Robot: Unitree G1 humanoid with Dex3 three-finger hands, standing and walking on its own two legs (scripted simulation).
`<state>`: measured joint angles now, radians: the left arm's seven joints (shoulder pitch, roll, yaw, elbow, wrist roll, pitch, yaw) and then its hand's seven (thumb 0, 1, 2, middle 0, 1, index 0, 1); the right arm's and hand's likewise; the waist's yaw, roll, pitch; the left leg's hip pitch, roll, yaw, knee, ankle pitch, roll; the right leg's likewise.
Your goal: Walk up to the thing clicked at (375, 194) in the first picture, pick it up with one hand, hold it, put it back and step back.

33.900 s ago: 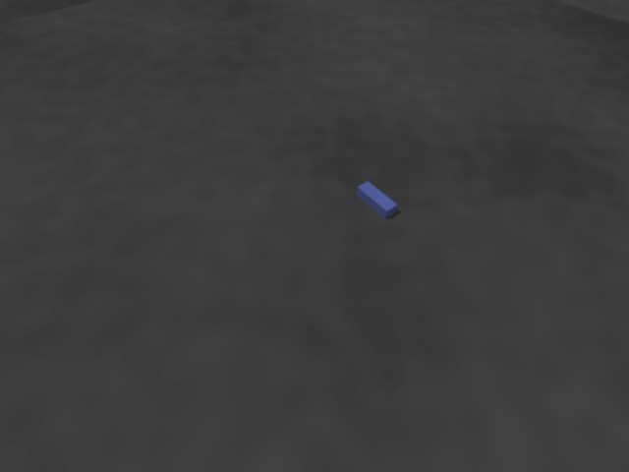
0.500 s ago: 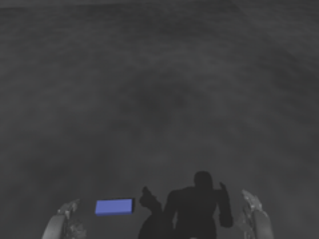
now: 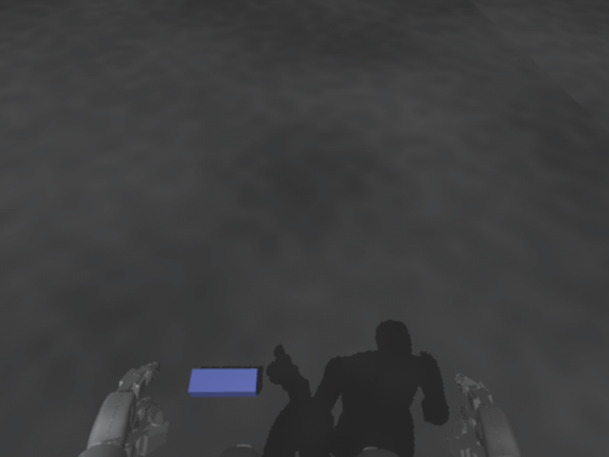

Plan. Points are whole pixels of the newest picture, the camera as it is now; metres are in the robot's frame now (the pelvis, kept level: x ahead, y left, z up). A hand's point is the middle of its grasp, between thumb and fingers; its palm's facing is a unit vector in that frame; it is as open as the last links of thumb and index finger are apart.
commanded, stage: stand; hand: left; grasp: from above
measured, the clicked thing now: (224, 382) +0.42 +0.23 -0.69
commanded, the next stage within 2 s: none
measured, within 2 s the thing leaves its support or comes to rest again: neither
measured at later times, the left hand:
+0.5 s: hand out of the picture +0.03 +0.24 -0.12, palm faces +0.05 -0.95 -0.32, open 7.4 cm
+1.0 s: hand out of the picture +0.02 +0.25 -0.10, palm faces +0.04 -0.94 -0.35, open 7.4 cm
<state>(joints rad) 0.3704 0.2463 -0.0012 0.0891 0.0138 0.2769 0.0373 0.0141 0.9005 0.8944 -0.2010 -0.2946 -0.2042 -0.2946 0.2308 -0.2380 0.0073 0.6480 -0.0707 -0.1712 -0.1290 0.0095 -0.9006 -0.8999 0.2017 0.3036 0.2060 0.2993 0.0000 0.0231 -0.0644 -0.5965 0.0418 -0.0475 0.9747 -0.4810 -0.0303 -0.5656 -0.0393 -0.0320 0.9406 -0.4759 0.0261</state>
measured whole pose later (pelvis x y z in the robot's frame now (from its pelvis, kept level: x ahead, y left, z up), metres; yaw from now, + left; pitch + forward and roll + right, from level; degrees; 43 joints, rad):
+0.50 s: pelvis -0.01 +0.01 +0.05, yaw +1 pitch -4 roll -1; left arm 0.23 0.28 0.04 1.04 0.04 0.02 0.04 0.01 0.90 0.89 -0.20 -0.30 -0.20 -0.30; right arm 0.20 -0.28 -0.04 1.03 -0.03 0.00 -0.02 0.01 -0.90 -0.90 0.20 0.30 0.21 0.30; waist 0.02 0.01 0.07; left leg -0.20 0.02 -0.03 0.54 -0.27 -0.02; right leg -0.17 -0.06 -0.04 0.51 -0.27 0.05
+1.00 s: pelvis -0.01 +0.00 +0.06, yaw +1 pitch -5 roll +0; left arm 0.17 0.30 0.03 1.16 0.03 0.00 0.03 0.01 0.90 0.89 -0.20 -0.30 -0.20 -0.30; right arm 0.16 -0.31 -0.03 1.11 -0.02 0.01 -0.01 0.00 -0.91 -0.90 0.20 0.30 0.21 0.30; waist 0.01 0.02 0.07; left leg -0.13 0.03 -0.03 0.40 -0.19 -0.03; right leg -0.10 -0.05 -0.04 0.38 -0.19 0.04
